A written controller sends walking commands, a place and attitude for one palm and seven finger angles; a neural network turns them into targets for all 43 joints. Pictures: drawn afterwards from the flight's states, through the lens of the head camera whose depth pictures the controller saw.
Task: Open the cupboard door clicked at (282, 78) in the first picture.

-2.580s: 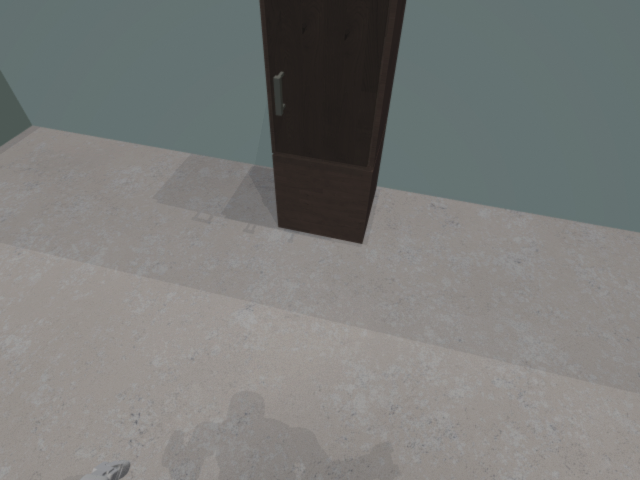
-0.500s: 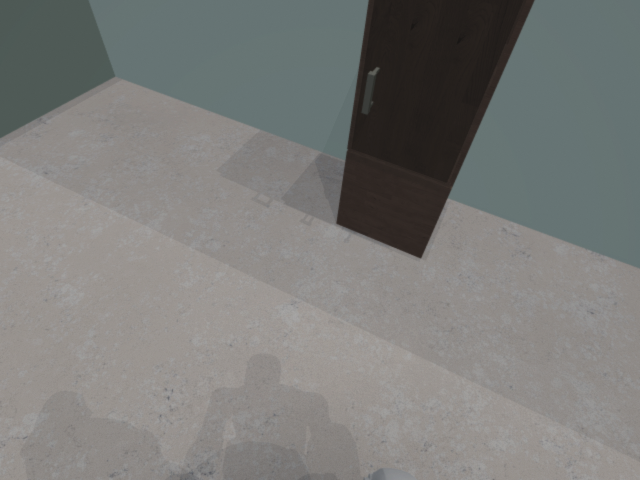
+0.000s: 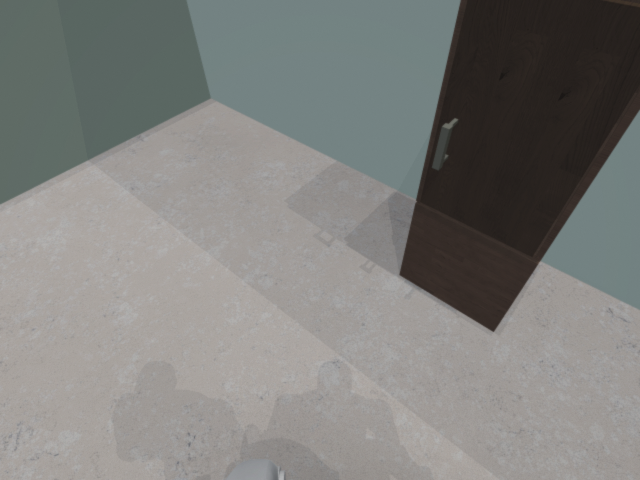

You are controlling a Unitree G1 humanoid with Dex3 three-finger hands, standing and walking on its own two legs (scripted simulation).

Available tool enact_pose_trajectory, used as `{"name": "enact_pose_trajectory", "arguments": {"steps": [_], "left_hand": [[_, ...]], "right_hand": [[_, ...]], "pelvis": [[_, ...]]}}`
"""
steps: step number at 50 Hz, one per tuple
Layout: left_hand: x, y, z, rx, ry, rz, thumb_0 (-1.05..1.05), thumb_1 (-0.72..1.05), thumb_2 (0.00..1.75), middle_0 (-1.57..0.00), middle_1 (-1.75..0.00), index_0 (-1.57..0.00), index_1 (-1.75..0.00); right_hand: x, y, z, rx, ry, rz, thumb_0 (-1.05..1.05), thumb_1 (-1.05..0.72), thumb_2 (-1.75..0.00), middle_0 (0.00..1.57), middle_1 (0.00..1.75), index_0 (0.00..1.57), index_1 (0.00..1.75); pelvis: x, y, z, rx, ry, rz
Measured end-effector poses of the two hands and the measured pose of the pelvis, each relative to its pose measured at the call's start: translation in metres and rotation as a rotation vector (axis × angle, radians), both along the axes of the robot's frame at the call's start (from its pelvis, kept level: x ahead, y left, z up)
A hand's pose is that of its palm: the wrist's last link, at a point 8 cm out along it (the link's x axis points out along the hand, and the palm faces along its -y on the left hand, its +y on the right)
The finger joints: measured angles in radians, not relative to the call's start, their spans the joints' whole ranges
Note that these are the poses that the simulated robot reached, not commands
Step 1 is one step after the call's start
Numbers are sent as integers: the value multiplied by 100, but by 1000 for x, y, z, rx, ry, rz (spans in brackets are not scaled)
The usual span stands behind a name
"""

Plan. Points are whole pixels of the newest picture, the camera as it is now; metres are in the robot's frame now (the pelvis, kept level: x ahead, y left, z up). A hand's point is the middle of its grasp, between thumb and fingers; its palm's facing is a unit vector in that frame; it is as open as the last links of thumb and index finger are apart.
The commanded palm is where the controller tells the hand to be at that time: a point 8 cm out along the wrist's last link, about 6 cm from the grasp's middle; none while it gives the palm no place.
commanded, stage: walk to a spot facing it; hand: left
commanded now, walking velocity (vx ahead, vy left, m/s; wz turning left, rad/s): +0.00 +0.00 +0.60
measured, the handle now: (445, 144) +0.89 -0.29 -0.10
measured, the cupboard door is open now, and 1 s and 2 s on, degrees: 0 0 0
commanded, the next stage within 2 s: turn to face it in 0.14 s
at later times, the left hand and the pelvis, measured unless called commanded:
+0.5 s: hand out of the picture +0.08 +0.23 -0.18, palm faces +0.21 -0.96 -0.19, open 7.4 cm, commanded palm none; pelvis +0.11 +0.05 +0.00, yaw +6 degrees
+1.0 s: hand (209, 449) +0.20 +0.18 -0.15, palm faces -0.13 -0.95 -0.28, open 7.4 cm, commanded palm none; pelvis +0.10 -0.01 +0.00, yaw -11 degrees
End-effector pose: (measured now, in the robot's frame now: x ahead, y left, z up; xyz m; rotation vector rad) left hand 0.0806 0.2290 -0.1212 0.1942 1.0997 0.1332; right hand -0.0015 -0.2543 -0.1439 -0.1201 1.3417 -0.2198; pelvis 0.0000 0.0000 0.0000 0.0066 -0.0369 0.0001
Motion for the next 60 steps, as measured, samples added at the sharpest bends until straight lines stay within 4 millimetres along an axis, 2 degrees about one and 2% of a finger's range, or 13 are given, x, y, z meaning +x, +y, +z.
{"name": "enact_pose_trajectory", "arguments": {"steps": [5, 8, 11, 15, 19, 24, 28, 33, 40, 44, 50, 55, 60], "left_hand": [[-38, 9, -5, 8, 153, 115, 0, 92, 90, -20, -30, -20, -30], [-56, 11, -11, -9, 230, 177, 0, 92, 90, -20, -30, -20, -30], [-69, 14, -20, -34, 288, 239, 0, 91, 90, -20, -30, -20, -30], [-76, 27, -40, -68, 343, 313, 0, 91, 90, -20, -30, -20, -30], [-61, 41, -43, -66, 356, 331, 0, 91, 90, -20, -30, -20, -30], [-22, 49, -32, -65, 304, 279, 0, 91, 90, -20, -30, -19, -30], [8, 50, -25, -61, 261, 235, 0, 91, 90, -20, -30, -20, -30], [43, 47, -17, -36, 222, 157, 0, 91, 90, -20, -30, -20, -30], [89, 26, -11, 45, 142, 20, 0, 91, 90, -20, -30, -20, -30], [102, 11, -1, 73, 109, -29, 0, 91, 90, -20, -30, -20, -30], [114, -4, 9, 68, 131, -107, 0, 90, 90, -20, -30, -20, -30], [131, -11, 8, 51, 116, -163, 0, 90, 90, -21, -30, -20, -30], [142, -6, 2, 37, 117, -211, 0, 90, 90, -21, -30, -20, -30]], "right_hand": [[108, -11, 20, -34, -129, 111, 1, -92, -90, 20, 30, 20, 30], [164, 0, 27, -38, -172, 195, 0, -92, -90, 20, 30, 20, 30], [214, 22, 29, -38, -195, 289, 0, -92, -90, 20, 30, 20, 30], [270, 59, 23, -46, -246, 394, 0, -92, -90, 20, 30, 20, 30], [292, 90, 24, -36, -289, 411, 0, -91, -90, 20, 30, 20, 30], [283, 111, 31, 6, -302, 353, 0, -91, -90, 20, 30, 20, 30], [262, 109, 28, 37, -279, 267, 0, -91, -90, 21, 30, 21, 30], [234, 77, 21, 21, -254, 152, -2, -92, -90, 21, 30, 21, 30], [169, 10, -10, -4, -153, -12, -1, -92, -90, 21, 30, 21, 30], [132, -17, -11, -24, -67, -70, 0, -92, -90, 20, 30, 20, 30], [102, -31, 6, -42, -50, -143, 1, -92, -90, 20, 30, 20, 30], [90, -29, 10, -58, -47, -180, 1, -91, -90, 20, 30, 20, 30], [94, -17, 15, -71, -82, -209, 1, -91, -90, 20, 30, 20, 30]], "pelvis": [[31, -3, 6, -9, 6, 64], [48, 0, 5, -18, 11, 103], [66, 8, 1, -29, 17, 141], [92, 28, -15, -40, 22, 173], [104, 40, -15, -24, 4, 165], [113, 47, -2, -20, -13, 123], [115, 45, 2, -20, -15, 79], [114, 37, 2, -8, -10, 13], [109, 8, -13, 20, 1, -86], [104, -5, -9, 18, 4, -118], [101, -15, 4, 28, 27, -186], [100, -13, 6, 23, 39, -236], [98, -1, 5, 17, 47, -296]]}}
